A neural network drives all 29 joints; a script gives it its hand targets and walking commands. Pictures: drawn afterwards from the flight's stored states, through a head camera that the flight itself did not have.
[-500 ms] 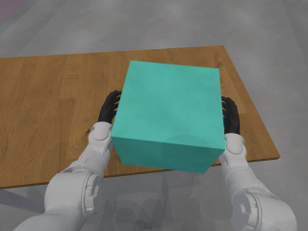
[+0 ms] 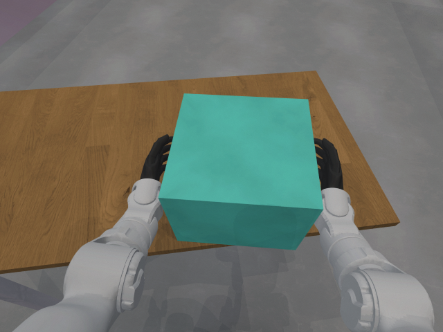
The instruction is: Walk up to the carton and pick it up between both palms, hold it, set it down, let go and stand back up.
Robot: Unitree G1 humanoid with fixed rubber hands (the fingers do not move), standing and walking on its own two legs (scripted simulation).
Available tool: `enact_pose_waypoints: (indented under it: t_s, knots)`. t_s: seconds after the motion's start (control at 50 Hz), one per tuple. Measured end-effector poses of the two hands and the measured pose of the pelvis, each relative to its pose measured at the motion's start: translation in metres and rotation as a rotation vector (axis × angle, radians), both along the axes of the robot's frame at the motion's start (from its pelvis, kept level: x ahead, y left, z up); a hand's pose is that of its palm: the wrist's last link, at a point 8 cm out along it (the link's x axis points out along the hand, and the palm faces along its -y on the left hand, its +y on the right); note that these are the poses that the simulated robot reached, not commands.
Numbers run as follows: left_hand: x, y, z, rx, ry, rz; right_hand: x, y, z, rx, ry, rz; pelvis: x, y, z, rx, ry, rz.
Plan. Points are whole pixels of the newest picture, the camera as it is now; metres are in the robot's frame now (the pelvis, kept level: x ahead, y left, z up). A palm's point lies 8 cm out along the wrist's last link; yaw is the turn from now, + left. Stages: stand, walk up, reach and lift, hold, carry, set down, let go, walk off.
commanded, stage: reach and lift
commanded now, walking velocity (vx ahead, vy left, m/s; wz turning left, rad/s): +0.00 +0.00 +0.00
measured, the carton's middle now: (240, 172) +0.43 -0.03 +0.01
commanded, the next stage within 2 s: none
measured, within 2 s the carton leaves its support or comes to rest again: neither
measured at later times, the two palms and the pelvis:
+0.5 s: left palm (141, 149) +0.41 +0.14 +0.11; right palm (346, 147) +0.39 -0.19 +0.13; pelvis +0.01 +0.00 +0.01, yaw +0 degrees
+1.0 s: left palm (124, 162) +0.37 +0.16 +0.14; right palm (346, 149) +0.37 -0.18 +0.15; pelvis -0.02 +0.00 +0.01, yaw +0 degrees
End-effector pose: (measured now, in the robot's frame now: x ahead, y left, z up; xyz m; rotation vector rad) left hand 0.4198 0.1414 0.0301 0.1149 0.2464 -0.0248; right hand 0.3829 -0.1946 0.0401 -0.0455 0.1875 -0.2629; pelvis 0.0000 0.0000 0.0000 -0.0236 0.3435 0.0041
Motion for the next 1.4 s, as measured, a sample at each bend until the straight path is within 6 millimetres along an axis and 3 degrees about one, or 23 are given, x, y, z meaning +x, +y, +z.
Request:
enact_pose_waypoints:
  t_s: [0.16, 0.4, 0.54, 0.98, 1.18, 1.4]
  knots:
    - [0.002, 0.001, 0.014, 0.022, -0.012, 0.019, 0.01, 0.001, 0.018, 0.011, -0.011, 0.023, 0.004, 0.001, -0.001, -0.003, -0.015, 0.006]
    - [0.002, 0.003, 0.069, 0.016, -0.061, 0.025, 0.012, 0.002, 0.073, 0.041, -0.057, 0.025, 0.012, 0.0, 0.005, 0.0, -0.143, 0.021]
    - [-0.01, 0.004, 0.086, -0.001, -0.01, 0.038, 0.005, 0.003, 0.097, 0.051, -0.007, 0.032, 0.004, -0.001, 0.009, 0.006, -0.259, 0.003]
    - [-0.049, 0.016, 0.106, -0.019, 0.024, 0.107, -0.013, 0.015, 0.111, 0.062, 0.024, 0.093, -0.016, -0.002, 0.009, 0.013, -0.329, -0.001]
    - [-0.051, 0.028, 0.108, -0.022, 0.022, 0.132, -0.005, 0.027, 0.119, 0.06, 0.023, 0.119, -0.011, -0.003, 0.009, 0.014, -0.325, 0.026]
    - [-0.051, 0.025, 0.108, -0.028, 0.014, 0.14, -0.003, 0.025, 0.122, 0.064, 0.014, 0.124, 0.002, -0.002, 0.009, 0.011, -0.339, 0.033]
